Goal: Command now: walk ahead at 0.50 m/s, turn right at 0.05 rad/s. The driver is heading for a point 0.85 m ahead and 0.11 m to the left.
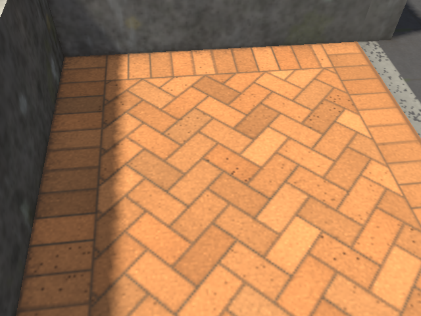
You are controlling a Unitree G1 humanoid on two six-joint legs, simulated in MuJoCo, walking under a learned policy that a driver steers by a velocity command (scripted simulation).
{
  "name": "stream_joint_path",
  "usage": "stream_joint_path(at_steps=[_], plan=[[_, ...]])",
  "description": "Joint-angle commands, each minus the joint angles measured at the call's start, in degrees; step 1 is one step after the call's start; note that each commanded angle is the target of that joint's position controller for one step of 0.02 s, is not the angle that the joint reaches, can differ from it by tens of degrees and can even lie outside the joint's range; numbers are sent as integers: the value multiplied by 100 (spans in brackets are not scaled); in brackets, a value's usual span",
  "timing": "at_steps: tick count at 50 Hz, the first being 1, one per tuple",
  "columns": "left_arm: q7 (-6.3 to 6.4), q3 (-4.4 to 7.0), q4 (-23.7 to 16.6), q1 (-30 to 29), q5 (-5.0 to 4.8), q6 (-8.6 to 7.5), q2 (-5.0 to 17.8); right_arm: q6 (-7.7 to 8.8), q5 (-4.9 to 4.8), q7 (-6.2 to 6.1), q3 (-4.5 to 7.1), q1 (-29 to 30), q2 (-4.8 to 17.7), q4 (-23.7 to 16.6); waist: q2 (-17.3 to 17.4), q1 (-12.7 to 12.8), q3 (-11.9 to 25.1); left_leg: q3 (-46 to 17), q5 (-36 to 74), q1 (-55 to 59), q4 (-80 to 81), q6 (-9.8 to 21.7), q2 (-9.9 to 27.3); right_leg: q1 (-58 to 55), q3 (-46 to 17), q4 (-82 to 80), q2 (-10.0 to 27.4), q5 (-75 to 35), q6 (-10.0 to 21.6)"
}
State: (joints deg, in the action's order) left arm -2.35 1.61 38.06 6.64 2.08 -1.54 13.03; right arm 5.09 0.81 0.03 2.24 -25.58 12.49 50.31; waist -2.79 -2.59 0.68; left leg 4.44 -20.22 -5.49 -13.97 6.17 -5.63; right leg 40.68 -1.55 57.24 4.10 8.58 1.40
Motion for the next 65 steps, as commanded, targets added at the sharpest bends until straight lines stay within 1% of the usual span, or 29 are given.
stream_joint_path(at_steps=[1,5,7,9,10,11,12,13,15,17,22,26,30,34,36,37,38,39,40,41,42,46,50,56,59,61,63,64,65], plan=[[-25,-9,-420,-538,-42,-15,142,127,-28,22,142,94,682,-374,680,13,-274,-873,1997,-83,832,560,1299,-295,419,-1174,-84,-423,-132],[-8,39,-531,-952,-54,-47,259,85,-1,2,167,-125,834,-256,678,-124,-268,-834,2698,840,515,499,1628,-419,496,-2030,-166,-375,6],[15,82,-531,-849,-56,-66,338,45,18,-2,194,10,912,-244,831,0,-284,-756,3182,949,241,438,1760,-822,517,-2349,-221,-46,190],[81,188,-269,63,-44,-78,499,21,26,5,240,304,1030,-286,988,472,112,-660,4304,649,-750,326,1804,-2196,478,-2715,-404,246,432],[149,289,64,958,9,-127,637,4,24,-7,221,350,930,-299,691,823,508,-555,4163,280,-1826,226,1545,-3248,415,-3087,-478,232,517],[219,402,259,1634,154,-178,1001,-8,-21,25,144,378,712,-460,-125,1038,947,-155,3094,-623,-3297,85,1112,-4352,-248,-3300,222,903,731],[237,426,215,1688,274,-232,1299,-15,-113,64,2,116,103,-738,-1230,671,998,-31,-523,-2703,-5069,-163,286,-5457,-2760,-3780,1662,1165,1251],[210,412,198,1618,52,-204,1103,-53,-24,21,107,122,564,-686,-778,674,769,-620,-587,-3233,-5688,-130,324,-5050,-3293,-4168,1729,797,1497],[158,270,215,1167,-42,-288,585,-35,-26,64,111,505,583,-769,-90,380,168,-747,81,-3158,-5480,-178,696,-4163,-2048,-4303,1314,-225,1370],[177,206,291,1121,-58,-389,413,-151,62,116,95,495,535,-731,-123,184,96,-676,261,-2896,-5115,-300,901,-3757,-1313,-4492,916,-841,1069],[202,231,607,1651,-192,-504,601,-301,172,245,70,1165,396,-922,-98,185,-205,-390,934,-3376,-4611,-558,1066,-3605,-567,-4838,666,-2110,1037],[176,212,747,1880,-188,-479,611,-280,110,259,-17,2083,283,-1203,-110,382,-384,-142,1804,-3302,-3277,-587,1052,-3629,-110,-4889,400,-2482,909],[209,226,950,2193,-155,-450,746,-244,73,246,-49,2659,310,-1393,-114,560,-515,0,2096,-3020,-2276,-375,905,-4112,-67,-4819,589,-2712,853],[295,254,1053,1981,-72,-409,911,-228,95,175,35,2164,502,-1268,-178,236,-266,162,1319,-2231,-1878,89,473,-4739,293,-3946,801,-4560,684],[340,276,1053,1845,-32,-316,1002,-167,151,108,163,732,684,-800,-8,-375,499,165,1307,-621,-1425,375,166,-4477,655,-2023,582,-4778,501],[369,225,874,1893,-46,-310,878,-141,249,56,283,-134,1075,-627,421,-629,1130,-975,1137,769,-1520,645,1114,-3363,846,-385,378,-2963,417],[275,127,693,2536,-195,-317,342,-150,256,45,440,-152,1694,-639,1833,-128,1606,-4139,1203,2259,-957,1642,2660,-1072,796,1829,-845,1591,116],[274,185,682,2178,-46,-327,678,-222,-44,97,443,126,1462,-674,1248,-182,1625,-4904,800,2228,-317,1720,2553,-317,-81,2336,-734,1865,155],[249,180,498,1566,-56,-377,741,-237,-64,80,374,574,1186,-727,799,-63,669,-3881,798,1428,-262,1526,2390,3,-157,2193,-396,1302,161],[234,152,416,1245,-51,-440,714,-229,-44,89,309,750,933,-712,337,34,263,-3300,1411,693,-129,1328,2148,-175,-114,1752,-199,969,139],[225,144,382,1143,-22,-406,663,-204,-39,79,282,826,845,-687,228,199,39,-2880,1958,180,-55,1150,1874,-426,-126,1389,-66,914,79],[171,91,291,1163,83,-90,485,-96,-83,74,289,661,891,-588,429,453,43,-2144,2596,-594,220,1017,1394,-883,1,595,39,878,-202],[167,80,-38,155,71,-33,507,-126,-92,62,337,242,1002,-531,498,177,-279,-2117,2136,-583,450,841,1199,-295,70,-442,108,-92,-408],[124,51,-360,-858,44,-60,525,-152,-65,16,380,-412,1029,-470,606,-253,-284,-2425,2451,383,46,655,1216,160,-37,-1522,-78,-782,-472],[113,-1,-443,-1089,6,-153,427,-195,-9,-54,353,-537,969,-427,678,-332,-305,-2146,4247,607,-581,487,1131,-189,176,-2048,-360,-684,-345],[141,1,-388,-830,3,-240,452,-218,13,-103,337,-431,925,-438,822,-210,-156,-2097,4765,461,-943,223,1044,-999,166,-2493,-550,-625,-164],[226,93,-92,62,20,-322,677,-176,-16,-124,349,-103,1029,-513,858,225,136,-2112,5355,339,-1709,-38,901,-2194,191,-3079,-731,-814,80],[288,141,55,685,60,-423,828,-124,-90,-96,338,45,1013,-562,680,563,457,-1968,4917,6,-2549,-170,674,-3180,14,-3410,-396,-1677,246],[364,197,110,1485,153,-489,1198,-72,-180,-89,241,25,691,-812,1,784,1285,-1668,2483,-895,-4042,-307,373,-4666,-1131,-2891,1030,-3942,564]])
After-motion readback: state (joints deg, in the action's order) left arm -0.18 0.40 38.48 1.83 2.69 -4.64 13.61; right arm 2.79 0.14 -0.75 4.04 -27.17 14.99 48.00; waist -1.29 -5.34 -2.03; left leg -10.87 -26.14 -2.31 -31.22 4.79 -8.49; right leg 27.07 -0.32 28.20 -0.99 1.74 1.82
